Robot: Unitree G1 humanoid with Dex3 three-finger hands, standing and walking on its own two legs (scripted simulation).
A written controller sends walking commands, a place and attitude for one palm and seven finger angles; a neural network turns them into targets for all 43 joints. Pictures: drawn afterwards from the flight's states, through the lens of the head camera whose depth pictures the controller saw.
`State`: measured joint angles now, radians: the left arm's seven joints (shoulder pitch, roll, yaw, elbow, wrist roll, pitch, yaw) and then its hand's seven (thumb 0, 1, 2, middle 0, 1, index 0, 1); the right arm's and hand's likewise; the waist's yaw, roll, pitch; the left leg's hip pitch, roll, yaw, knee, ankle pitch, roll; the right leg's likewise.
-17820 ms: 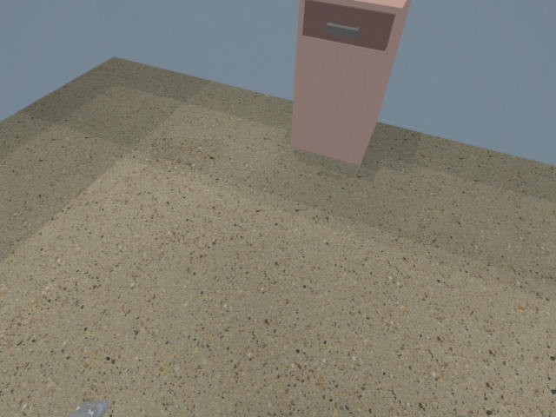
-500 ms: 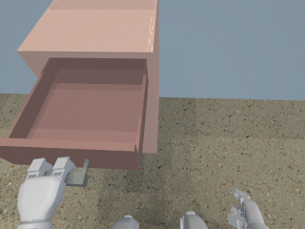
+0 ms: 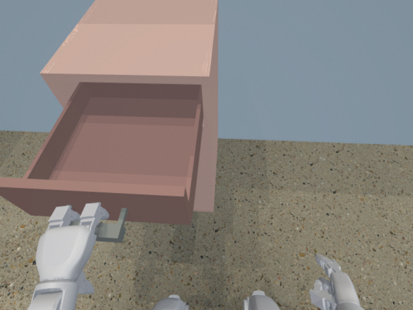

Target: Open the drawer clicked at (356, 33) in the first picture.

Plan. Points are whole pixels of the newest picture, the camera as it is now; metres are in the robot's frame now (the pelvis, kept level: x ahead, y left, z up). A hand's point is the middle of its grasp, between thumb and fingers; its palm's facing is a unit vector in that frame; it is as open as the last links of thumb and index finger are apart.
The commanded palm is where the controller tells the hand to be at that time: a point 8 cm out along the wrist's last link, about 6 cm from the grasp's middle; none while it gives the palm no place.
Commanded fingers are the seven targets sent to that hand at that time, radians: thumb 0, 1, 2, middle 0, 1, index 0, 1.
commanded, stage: lift the hand off the handle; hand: left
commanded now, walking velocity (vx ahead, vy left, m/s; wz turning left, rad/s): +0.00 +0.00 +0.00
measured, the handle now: (92, 220) +0.28 +0.25 +0.00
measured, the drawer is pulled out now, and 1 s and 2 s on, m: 0.30 0.30 0.30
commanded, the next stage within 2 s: draw the hand back to the body in 1.56 s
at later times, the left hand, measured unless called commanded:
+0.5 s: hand (82, 245) +0.23 +0.26 +0.00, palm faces -0.02 -0.04 -1.00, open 13.4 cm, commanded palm +0.22 +0.26 +0.07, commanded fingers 0.00 -0.50 0.30 -0.30 -1.20 -0.30 -1.20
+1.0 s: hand (58, 226) +0.24 +0.26 +0.08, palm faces +0.06 -0.05 -1.00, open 13.1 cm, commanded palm +0.21 +0.26 +0.14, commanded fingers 0.00 -0.50 0.30 -0.30 -1.20 -0.30 -1.20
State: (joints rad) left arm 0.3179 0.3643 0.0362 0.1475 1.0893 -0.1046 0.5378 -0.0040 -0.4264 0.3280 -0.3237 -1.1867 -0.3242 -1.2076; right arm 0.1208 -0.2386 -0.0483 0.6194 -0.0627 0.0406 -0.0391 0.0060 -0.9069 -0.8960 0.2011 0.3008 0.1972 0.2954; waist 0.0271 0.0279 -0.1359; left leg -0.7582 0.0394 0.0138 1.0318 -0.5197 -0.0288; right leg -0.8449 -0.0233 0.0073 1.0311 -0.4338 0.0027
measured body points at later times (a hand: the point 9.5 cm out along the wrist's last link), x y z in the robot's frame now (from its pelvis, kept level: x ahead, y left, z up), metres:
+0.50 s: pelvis +0.00 +0.00 +0.01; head +0.06 -0.03 +0.46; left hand +0.22 +0.26 +0.05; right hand +0.20 -0.23 -0.10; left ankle -0.01 +0.14 -0.67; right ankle +0.04 -0.12 -0.67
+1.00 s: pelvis +0.01 +0.00 +0.04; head +0.04 -0.03 +0.49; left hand +0.23 +0.26 +0.13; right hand +0.22 -0.21 -0.06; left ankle -0.01 +0.14 -0.67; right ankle +0.04 -0.12 -0.67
